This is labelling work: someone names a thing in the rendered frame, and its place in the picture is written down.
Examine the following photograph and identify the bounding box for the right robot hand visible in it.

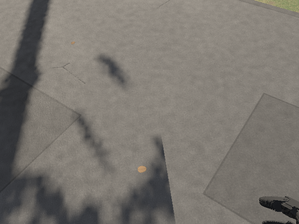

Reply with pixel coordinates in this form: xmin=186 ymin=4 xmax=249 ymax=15
xmin=259 ymin=196 xmax=299 ymax=224

